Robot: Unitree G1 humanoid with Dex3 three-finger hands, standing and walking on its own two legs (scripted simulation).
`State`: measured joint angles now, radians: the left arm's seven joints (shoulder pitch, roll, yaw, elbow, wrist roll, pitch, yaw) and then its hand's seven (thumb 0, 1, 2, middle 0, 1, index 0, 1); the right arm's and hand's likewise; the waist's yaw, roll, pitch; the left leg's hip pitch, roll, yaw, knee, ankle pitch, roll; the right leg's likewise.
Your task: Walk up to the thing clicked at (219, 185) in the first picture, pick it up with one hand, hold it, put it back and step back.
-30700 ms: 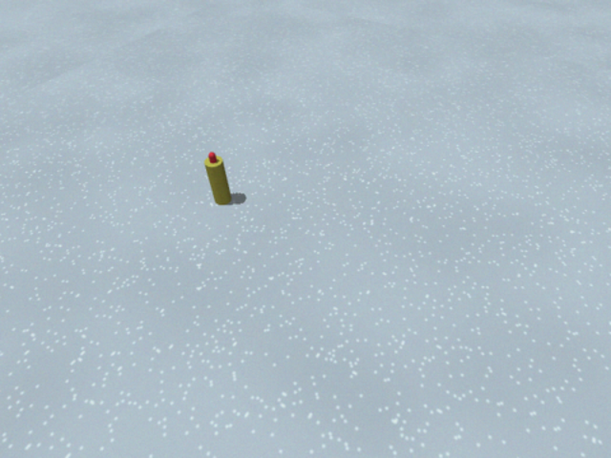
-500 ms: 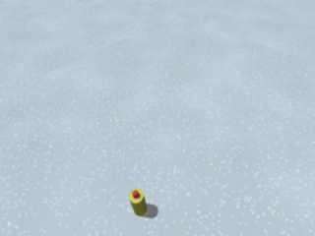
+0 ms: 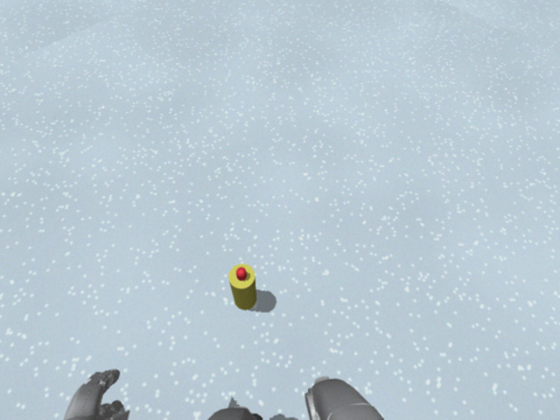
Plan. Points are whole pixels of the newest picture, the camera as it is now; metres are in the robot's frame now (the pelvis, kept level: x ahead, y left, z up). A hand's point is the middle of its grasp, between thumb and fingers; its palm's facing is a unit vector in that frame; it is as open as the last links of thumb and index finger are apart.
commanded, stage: step back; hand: left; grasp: from the side
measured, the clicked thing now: (243, 286) +0.50 +0.11 -0.63
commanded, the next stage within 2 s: none
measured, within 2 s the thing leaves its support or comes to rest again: neither
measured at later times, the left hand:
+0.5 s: hand out of the picture +0.02 +0.26 -0.14, palm faces -0.04 -0.92 -0.39, open 7.4 cm
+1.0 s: hand out of the picture -0.18 +0.26 -0.16, palm faces -0.12 -0.91 -0.41, open 7.4 cm
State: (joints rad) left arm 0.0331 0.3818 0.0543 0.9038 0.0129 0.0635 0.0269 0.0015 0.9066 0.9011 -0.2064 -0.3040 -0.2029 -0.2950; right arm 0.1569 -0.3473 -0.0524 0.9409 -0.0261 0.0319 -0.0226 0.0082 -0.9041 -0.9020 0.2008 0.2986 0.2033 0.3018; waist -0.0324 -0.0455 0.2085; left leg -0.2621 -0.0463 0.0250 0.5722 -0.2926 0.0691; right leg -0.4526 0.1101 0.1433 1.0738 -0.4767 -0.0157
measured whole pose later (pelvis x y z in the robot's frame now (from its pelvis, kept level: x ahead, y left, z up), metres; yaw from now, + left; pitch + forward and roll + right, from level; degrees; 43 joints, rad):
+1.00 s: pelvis -0.28 -0.02 -0.02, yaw -7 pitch -3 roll +0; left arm 0.20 0.40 0.10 0.86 0.03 0.06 -0.01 0.00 0.91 0.90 -0.21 -0.30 -0.20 -0.30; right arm 0.08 -0.39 -0.05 0.78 -0.03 0.02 -0.01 0.01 -0.90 -0.90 0.20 0.30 0.21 0.30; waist 0.02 -0.01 0.20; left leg -0.43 0.08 0.03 0.66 -0.17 -0.02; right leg -0.24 0.02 0.07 0.71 -0.42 0.00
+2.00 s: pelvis -0.57 -0.07 -0.01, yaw -1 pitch -2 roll +0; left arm 0.29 0.36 0.07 0.96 0.05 -0.02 0.00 0.01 0.90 0.90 -0.21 -0.31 -0.21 -0.30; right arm 0.21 -0.42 -0.06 0.94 -0.02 0.04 0.02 0.01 -0.91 -0.90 0.20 0.30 0.20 0.30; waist 0.03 0.06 0.06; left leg -0.37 -0.02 -0.09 0.83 -0.44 -0.01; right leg -0.23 -0.03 0.02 0.65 -0.39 0.01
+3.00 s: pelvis -0.51 -0.05 +0.01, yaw +2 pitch -3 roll +0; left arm 0.08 0.36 0.01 1.10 0.00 -0.01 -0.01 0.00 0.91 0.90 -0.21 -0.30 -0.20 -0.30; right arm 0.06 -0.33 0.00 1.07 0.00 -0.03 0.01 0.01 -0.90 -0.90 0.20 0.30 0.20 0.30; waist 0.02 -0.01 0.08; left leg -0.16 0.02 0.00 0.47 -0.27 -0.01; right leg -0.15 -0.05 -0.02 0.46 -0.26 0.03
